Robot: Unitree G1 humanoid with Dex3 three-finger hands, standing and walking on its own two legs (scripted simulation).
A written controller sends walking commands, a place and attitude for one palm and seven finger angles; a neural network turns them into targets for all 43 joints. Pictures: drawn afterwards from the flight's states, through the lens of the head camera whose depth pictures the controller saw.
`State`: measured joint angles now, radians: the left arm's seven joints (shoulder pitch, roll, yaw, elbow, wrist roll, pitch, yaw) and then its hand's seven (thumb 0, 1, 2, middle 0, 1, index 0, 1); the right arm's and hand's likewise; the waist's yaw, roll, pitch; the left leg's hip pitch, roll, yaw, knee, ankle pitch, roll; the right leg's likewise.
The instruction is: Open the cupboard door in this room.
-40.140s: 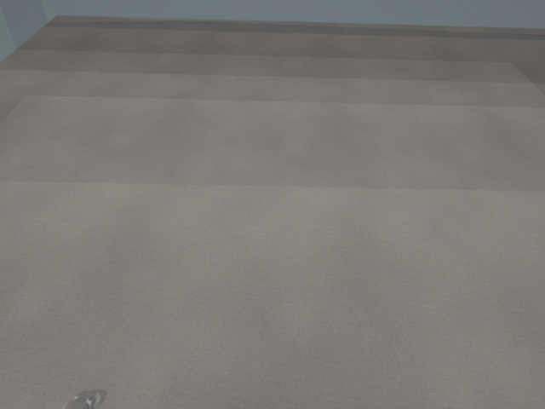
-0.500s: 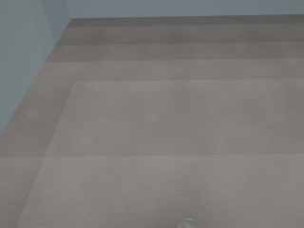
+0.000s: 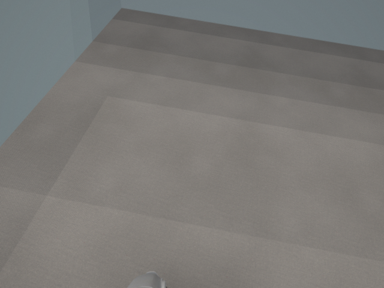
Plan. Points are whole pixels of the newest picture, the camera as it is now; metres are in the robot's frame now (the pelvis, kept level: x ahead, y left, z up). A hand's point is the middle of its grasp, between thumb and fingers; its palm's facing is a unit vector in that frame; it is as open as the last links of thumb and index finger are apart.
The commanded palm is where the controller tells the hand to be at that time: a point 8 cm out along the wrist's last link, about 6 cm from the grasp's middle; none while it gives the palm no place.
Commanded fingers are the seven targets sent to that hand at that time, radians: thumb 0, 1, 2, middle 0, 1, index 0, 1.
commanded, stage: turn to face it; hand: left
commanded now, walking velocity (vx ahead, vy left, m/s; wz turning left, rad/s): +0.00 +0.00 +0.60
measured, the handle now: out of the picture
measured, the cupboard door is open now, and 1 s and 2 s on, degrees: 43 43 43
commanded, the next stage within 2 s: none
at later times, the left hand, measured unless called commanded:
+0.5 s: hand out of the picture +0.07 +0.15 -0.13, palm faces +0.30 -0.91 -0.28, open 7.4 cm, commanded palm none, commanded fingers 0.00 0.90 0.90 -0.20 -0.30 -0.20 -0.30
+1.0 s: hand out of the picture +0.04 +0.15 -0.14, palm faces +0.58 -0.76 -0.29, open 7.4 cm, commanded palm none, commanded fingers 0.00 0.90 0.90 -0.20 -0.30 -0.20 -0.30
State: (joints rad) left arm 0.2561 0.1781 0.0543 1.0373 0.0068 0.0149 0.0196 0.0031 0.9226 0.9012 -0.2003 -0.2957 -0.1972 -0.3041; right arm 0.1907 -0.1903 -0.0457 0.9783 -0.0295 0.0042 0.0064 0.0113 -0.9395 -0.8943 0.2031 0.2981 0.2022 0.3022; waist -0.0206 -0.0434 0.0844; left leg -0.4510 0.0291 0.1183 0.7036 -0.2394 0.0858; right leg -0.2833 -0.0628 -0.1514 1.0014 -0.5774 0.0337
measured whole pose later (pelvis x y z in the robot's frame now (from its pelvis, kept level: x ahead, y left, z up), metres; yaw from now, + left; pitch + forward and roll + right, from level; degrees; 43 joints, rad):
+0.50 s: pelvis +0.04 -0.07 +0.02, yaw +18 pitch +1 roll +2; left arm 0.19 0.21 0.05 0.88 0.03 0.01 0.02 0.00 0.91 0.90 -0.20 -0.30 -0.20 -0.30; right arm 0.15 -0.25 -0.10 0.91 -0.02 0.08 0.03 0.01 -0.91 -0.89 0.20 0.30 0.20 0.30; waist -0.03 -0.01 0.09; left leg -0.54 0.00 0.04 1.06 -0.43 -0.06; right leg -0.22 -0.11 -0.13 0.55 -0.33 0.01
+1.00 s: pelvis +0.08 -0.09 +0.01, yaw +36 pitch +2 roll +1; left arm 0.15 0.24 0.07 0.85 0.01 0.02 0.00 0.00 0.91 0.90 -0.20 -0.30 -0.19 -0.30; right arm 0.16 -0.23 -0.07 0.90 -0.02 0.06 0.02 0.01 -0.91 -0.89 0.21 0.30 0.21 0.30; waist -0.01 0.02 0.09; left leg -0.36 -0.01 -0.09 0.61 -0.27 -0.03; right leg -0.33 -0.04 -0.03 0.62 -0.34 0.05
